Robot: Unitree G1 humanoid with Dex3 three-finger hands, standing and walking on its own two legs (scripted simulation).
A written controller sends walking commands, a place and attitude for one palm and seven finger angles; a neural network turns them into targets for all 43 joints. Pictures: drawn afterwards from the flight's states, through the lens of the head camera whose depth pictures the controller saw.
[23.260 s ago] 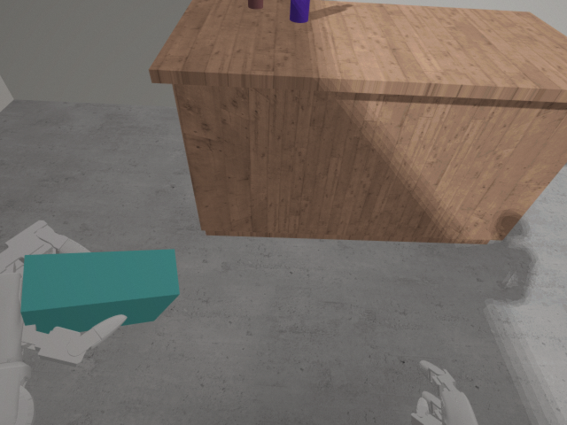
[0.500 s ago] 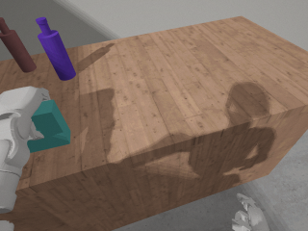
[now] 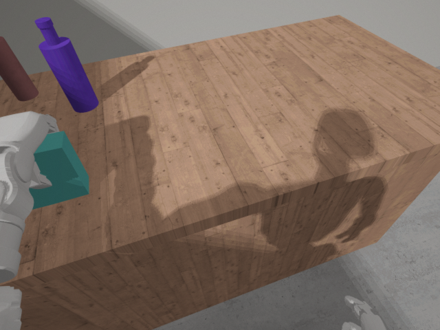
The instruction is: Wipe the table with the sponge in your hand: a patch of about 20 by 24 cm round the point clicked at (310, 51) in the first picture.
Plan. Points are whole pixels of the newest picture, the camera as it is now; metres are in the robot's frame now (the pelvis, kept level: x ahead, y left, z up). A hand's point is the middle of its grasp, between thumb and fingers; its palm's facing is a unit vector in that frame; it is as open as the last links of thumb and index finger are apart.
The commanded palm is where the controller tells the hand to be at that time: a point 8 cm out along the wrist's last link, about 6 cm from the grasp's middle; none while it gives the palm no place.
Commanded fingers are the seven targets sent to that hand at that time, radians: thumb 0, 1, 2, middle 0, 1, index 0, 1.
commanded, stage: wipe forward along the first lane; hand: left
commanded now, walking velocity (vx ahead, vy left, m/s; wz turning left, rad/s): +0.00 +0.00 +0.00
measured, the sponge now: (47, 180) +0.34 +0.37 +0.09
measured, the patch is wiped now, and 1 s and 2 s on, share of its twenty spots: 0.35 0.50 0.65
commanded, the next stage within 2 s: slide across to the middle lane in 0.64 s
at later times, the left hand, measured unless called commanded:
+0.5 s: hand (40, 135) +0.40 +0.39 +0.15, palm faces -0.13 +0.00 -0.99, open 9.4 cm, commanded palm +0.39 +0.39 +0.19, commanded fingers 0.00 0.10 1.30 -1.20 -1.60 -1.20 -1.60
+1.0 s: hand (51, 121) +0.43 +0.38 +0.16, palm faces -0.07 +0.01 -1.00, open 9.4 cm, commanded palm +0.41 +0.37 +0.21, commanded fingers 0.00 0.10 1.30 -1.20 -1.60 -1.20 -1.60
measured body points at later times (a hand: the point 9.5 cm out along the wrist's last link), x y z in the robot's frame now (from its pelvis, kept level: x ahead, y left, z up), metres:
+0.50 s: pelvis +0.01 +0.00 +0.00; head +0.05 -0.02 +0.45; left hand +0.40 +0.39 +0.21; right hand +0.09 -0.28 -0.13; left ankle +0.04 +0.11 -0.74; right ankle -0.02 -0.12 -0.74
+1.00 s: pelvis +0.02 +0.02 +0.00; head +0.06 +0.01 +0.45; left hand +0.43 +0.38 +0.21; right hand +0.09 -0.26 -0.13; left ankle +0.04 +0.11 -0.74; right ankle -0.02 -0.12 -0.74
